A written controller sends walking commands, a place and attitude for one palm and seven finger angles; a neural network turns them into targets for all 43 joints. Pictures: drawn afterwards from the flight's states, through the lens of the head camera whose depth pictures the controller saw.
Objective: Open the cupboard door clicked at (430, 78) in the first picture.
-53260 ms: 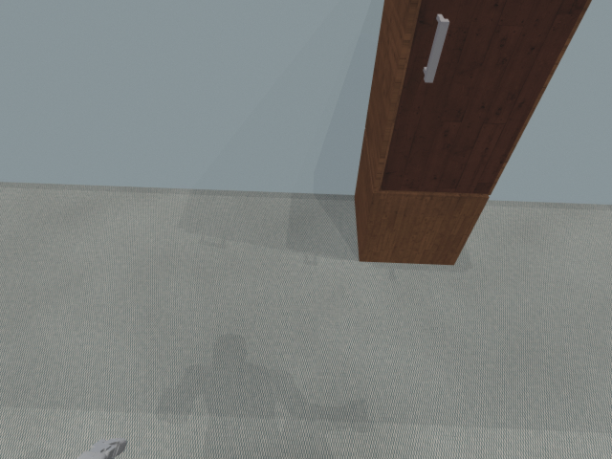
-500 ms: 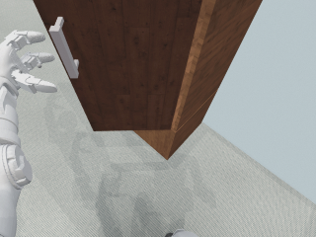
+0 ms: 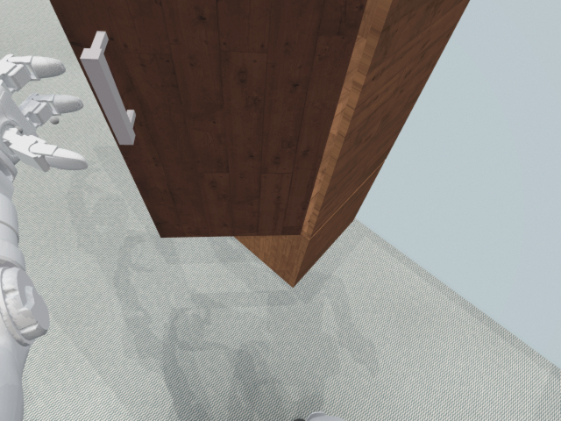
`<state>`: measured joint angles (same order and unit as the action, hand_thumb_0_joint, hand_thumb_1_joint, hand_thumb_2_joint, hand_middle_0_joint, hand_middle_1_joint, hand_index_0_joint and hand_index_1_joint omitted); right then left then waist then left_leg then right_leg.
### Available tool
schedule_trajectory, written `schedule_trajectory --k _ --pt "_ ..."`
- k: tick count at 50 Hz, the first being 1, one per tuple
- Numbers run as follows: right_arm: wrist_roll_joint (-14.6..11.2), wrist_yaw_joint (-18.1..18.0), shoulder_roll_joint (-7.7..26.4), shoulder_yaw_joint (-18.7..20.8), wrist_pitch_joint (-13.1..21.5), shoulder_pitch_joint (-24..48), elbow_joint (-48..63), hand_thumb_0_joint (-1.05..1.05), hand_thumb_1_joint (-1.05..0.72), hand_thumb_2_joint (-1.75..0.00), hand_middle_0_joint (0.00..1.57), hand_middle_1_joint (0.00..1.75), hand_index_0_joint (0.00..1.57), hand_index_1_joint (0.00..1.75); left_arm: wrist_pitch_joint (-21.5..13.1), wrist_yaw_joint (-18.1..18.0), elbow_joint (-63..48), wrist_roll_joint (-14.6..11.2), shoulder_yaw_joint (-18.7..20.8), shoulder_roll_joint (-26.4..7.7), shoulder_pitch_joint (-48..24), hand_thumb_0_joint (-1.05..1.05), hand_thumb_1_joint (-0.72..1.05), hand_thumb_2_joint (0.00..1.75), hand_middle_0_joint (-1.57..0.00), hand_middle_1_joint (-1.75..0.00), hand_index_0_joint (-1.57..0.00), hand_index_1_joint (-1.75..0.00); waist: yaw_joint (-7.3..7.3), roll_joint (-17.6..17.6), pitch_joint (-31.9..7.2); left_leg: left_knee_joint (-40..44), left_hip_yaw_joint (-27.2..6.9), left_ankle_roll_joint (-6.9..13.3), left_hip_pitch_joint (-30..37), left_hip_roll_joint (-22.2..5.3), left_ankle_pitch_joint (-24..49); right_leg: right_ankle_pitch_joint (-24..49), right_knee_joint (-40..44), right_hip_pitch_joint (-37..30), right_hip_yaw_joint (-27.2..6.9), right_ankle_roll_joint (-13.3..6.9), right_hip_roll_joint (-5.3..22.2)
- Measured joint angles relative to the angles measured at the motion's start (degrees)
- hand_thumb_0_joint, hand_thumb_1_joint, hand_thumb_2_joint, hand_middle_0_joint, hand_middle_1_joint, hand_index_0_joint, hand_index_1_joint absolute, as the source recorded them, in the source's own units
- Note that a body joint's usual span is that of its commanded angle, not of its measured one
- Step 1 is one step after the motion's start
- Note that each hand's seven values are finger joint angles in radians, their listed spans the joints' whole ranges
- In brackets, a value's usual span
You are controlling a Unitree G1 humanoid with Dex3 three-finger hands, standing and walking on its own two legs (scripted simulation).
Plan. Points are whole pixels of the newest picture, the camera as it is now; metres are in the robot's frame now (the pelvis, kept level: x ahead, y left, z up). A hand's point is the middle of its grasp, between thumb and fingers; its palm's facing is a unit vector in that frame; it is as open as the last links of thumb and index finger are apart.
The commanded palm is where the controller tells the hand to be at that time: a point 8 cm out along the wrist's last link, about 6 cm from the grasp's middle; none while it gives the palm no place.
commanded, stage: move the hooked fingers beside the handle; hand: left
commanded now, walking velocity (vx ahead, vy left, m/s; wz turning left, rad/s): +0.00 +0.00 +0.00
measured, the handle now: (114, 92) +0.52 +0.20 +0.14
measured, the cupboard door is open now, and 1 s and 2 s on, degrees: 45 45 44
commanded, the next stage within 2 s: slide the fingers in behind the handle in 0.60 s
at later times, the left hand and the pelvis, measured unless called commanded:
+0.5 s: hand (61, 121) +0.47 +0.25 +0.14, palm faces +0.02 -1.00 +0.01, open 14.0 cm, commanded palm +0.46 +0.30 +0.14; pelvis -0.02 -0.01 +0.00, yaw +1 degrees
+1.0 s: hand (72, 118) +0.48 +0.24 +0.14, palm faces +0.01 -1.00 +0.03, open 14.1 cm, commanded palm +0.46 +0.28 +0.14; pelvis -0.01 +0.00 +0.00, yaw +0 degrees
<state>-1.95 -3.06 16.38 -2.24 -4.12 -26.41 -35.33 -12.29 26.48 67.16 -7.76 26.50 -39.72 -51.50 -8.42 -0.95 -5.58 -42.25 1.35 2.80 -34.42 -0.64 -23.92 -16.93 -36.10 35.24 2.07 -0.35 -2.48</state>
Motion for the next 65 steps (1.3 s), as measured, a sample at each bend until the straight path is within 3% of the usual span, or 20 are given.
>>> schedule_trajectory --k 7,12,17,21,28,39,65 --pt "0.03 0.25 -0.23 0.22 0.48 2.46 -0.56 0.0 -0.9 -0.9 0.2 0.29 0.2 0.3 1.27 -0.46 -1.31 -1.66 -3.63 3.72 -0.51 -0.02 -0.5 0.3 -0.3 -1.2 -0.3 -1.2 1.47 -0.56 -0.73 -0.19 -0.82 0.12 0.84 0.58 -0.03 -0.37 -0.11 -1.21 0.8 0.19 0.58" --pt "0.07 0.32 -0.25 -0.35 0.84 4.39 0.14 0.0 -0.9 -0.9 0.2 0.29 0.2 0.3 1.92 -2.07 1.28 -0.8 -3.86 5.1 -2.02 -0.02 -0.5 0.3 -0.3 -1.2 -0.3 -1.2 1.31 -0.59 -0.48 -0.59 -0.71 0.23 0.83 0.81 0.13 -0.45 -1.01 -0.97 0.72 0.2 0.84" --pt "0.15 0.16 -0.44 -0.83 1.33 4.85 1.42 0.0 -0.9 -0.9 0.2 0.29 0.2 0.3 0.25 -4.38 1.86 1.42 -2.1 3.87 -2.26 -0.02 -0.5 0.3 -0.3 -1.2 -0.3 -1.2 0.45 -0.15 0.39 -1.04 -0.26 0.05 0.0 0.68 0.53 -0.11 -1.9 0.22 0.32 0.0 0.73" --pt "-0.05 -0.07 -0.31 -1.14 1.35 3.95 0.71 0.0 -0.9 -0.9 0.2 0.29 0.2 0.3 -1.55 -4.11 2.84 1.34 -1.86 2.42 -3.42 -0.02 -0.5 0.3 -0.3 -1.2 -0.3 -1.2 0.16 0.19 0.82 -1.5 -0.38 -0.13 -0.5 0.48 0.67 0.07 -2.26 0.67 0.46 -0.21 0.56" --pt "-0.4 -1.17 0.89 -1.5 1.68 1.92 -0.64 0.0 -0.9 -0.9 0.2 0.29 0.2 0.3 0.61 -2.13 8.26 1.76 -3.72 -2.0 -8.24 -0.02 -0.5 0.3 -0.3 -1.2 -0.3 -1.2 -1.32 0.05 1.8 -2.42 -1.21 -0.24 -2.74 0.43 1.1 0.61 -2.45 2.31 1.32 -0.44 0.54" --pt "0.09 -0.98 1.46 -0.76 1.52 -1.12 -1.23 0.0 -0.9 -0.9 0.2 0.29 0.2 0.3 -0.35 -0.97 6.52 1.27 -0.81 -2.68 -7.72 -0.02 -0.5 0.3 -0.31 -1.21 -0.3 -1.2 -2.37 0.27 0.98 -2.51 -0.38 -0.21 -4.08 -0.09 0.89 0.92 -2.3 3.91 0.49 -0.39 0.01" --pt "0.62 1.32 -0.68 0.4 2.24 2.7 -1.54 0.0 -0.9 -0.9 0.2 0.29 0.2 0.3 0.55 -8.14 -1.3 -1.76 -7.03 8.01 -2.35 -0.02 -0.5 0.3 -0.29 -1.2 -0.2 -1.18 1.79 -0.89 -0.45 -2.2 -1.58 0.03 -0.88 1.0 -0.31 -1.04 -2.3 0.3 1.54 0.13 1.03"
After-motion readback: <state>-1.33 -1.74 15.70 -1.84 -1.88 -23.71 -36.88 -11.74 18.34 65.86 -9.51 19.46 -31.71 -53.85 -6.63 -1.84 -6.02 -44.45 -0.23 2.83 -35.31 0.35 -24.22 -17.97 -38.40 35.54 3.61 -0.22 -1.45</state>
